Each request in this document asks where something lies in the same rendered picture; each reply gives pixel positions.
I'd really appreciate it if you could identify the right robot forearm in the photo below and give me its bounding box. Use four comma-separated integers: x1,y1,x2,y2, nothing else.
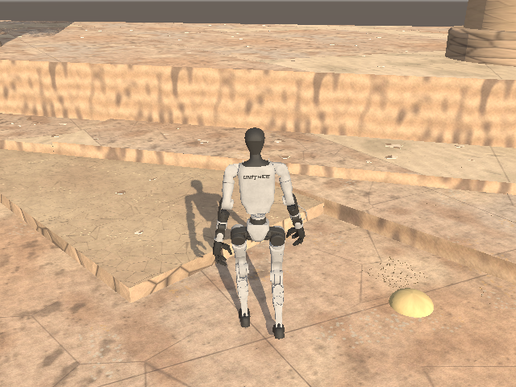
287,194,303,229

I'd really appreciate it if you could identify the humanoid robot torso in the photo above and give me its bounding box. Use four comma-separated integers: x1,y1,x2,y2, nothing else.
238,158,275,242

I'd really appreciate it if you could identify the robot left upper arm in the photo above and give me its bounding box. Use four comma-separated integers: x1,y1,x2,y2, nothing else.
221,163,239,210

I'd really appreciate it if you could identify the right robot hand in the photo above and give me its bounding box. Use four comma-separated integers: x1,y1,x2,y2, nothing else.
286,227,305,246

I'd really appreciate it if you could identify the left robot hand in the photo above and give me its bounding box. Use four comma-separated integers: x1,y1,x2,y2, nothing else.
213,241,232,266

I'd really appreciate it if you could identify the robot right upper arm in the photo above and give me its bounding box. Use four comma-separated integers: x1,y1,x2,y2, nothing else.
273,162,295,206

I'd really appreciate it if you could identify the left robot forearm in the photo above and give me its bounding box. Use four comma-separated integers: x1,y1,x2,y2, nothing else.
214,198,230,242

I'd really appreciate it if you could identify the left robot shin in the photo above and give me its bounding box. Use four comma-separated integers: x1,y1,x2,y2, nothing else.
235,264,248,317

